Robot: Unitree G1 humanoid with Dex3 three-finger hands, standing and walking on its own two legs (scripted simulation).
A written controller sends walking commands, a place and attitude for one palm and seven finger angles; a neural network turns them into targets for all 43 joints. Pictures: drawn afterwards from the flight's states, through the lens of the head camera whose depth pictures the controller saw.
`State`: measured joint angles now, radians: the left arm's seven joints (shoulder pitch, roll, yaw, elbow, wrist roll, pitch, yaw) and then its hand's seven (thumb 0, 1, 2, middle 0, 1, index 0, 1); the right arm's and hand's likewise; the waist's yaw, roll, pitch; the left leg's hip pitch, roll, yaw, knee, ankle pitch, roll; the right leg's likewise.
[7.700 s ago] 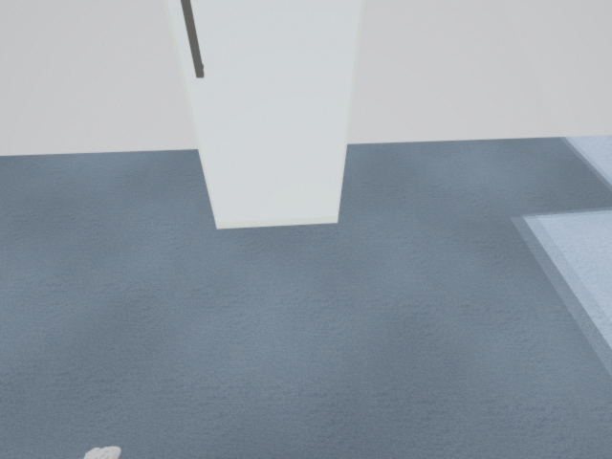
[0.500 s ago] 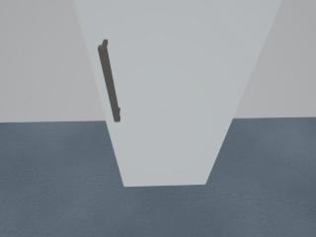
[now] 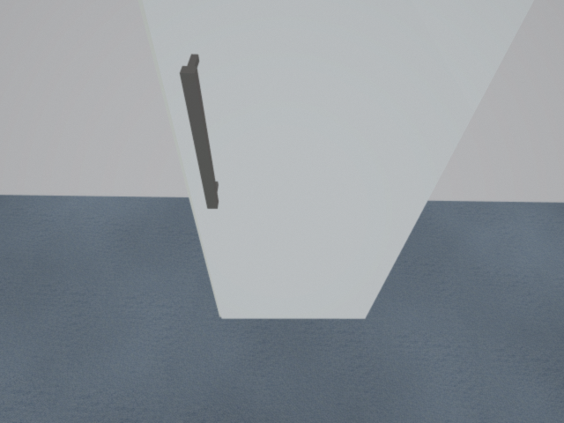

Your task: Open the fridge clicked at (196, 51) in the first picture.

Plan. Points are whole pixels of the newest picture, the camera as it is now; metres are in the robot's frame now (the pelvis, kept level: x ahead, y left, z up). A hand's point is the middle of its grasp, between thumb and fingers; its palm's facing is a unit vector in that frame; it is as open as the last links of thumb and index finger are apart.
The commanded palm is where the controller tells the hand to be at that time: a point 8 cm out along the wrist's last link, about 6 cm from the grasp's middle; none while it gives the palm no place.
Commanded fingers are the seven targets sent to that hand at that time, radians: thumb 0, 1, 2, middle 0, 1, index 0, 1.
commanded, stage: come to a stop and stand still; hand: left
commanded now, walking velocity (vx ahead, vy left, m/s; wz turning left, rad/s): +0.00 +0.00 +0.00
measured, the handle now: (204, 141) +0.51 +0.17 +0.11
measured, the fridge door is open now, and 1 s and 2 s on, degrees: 0 0 0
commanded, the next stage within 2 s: look again from close up in 0.14 s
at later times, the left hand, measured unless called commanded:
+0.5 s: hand out of the picture +0.08 +0.22 -0.16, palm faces -0.02 -0.96 -0.28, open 7.4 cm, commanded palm none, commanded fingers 0.00 0.90 0.90 -0.20 -0.30 -0.20 -0.30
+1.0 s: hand out of the picture +0.08 +0.20 -0.16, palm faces -0.01 -0.96 -0.28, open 7.4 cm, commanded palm none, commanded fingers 0.00 0.90 0.90 -0.20 -0.30 -0.20 -0.30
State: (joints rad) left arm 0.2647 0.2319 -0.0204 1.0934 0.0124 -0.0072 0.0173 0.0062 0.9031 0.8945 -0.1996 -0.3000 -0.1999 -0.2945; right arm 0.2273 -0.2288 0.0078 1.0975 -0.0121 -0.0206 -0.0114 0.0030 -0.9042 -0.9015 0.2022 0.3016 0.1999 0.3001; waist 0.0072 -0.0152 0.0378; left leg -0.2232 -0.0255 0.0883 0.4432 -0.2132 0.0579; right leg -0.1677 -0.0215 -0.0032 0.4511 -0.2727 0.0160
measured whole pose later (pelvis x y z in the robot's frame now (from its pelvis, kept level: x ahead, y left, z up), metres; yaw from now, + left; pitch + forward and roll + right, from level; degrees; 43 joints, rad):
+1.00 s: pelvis +0.03 -0.02 +0.01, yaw +0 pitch -1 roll +1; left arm 0.18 0.28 -0.01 1.09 0.01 -0.02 0.01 0.01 0.90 0.89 -0.20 -0.30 -0.20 -0.29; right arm 0.15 -0.27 0.02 1.13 -0.01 -0.02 -0.01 0.00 -0.90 -0.90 0.20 0.30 0.20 0.30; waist 0.01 -0.01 0.02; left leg -0.15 -0.01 0.07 0.36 -0.21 0.02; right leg -0.09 0.00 -0.01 0.37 -0.27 -0.01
